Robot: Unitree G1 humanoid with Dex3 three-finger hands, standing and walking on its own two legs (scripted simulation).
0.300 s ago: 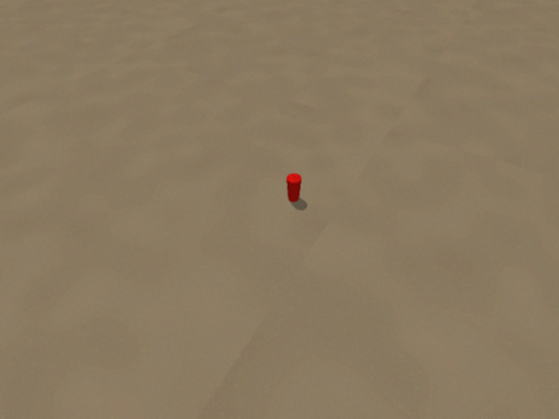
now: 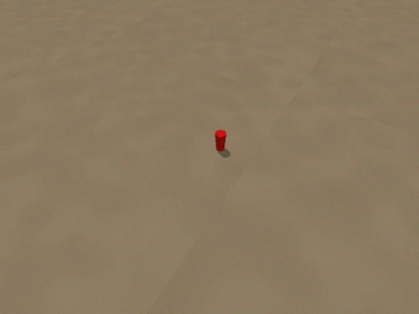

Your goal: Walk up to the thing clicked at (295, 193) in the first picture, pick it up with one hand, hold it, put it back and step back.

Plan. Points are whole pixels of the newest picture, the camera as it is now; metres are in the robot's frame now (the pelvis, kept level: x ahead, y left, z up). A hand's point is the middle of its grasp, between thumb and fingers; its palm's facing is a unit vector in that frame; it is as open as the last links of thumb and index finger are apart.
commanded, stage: stand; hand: left
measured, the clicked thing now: (220, 141) +1.33 -0.06 -0.71
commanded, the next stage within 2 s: walk up in 0.82 s
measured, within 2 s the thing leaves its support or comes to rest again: neither
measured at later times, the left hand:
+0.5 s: hand out of the picture +0.08 +0.25 -0.16, palm faces -0.02 -0.94 -0.35, open 7.4 cm
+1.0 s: hand out of the picture +0.11 +0.26 -0.15, palm faces -0.10 -0.93 -0.37, open 7.4 cm
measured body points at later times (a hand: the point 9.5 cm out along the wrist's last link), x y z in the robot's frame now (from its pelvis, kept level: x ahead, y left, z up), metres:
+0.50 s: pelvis +0.01 +0.00 +0.00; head +0.02 +0.00 +0.45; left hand +0.08 +0.30 -0.13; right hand +0.08 -0.30 -0.13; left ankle +0.01 +0.12 -0.75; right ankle +0.01 -0.12 -0.75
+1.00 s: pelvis +0.03 -0.02 -0.01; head +0.03 -0.02 +0.44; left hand +0.11 +0.31 -0.13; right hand +0.07 -0.34 -0.13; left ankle +0.01 +0.12 -0.75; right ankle +0.03 -0.14 -0.72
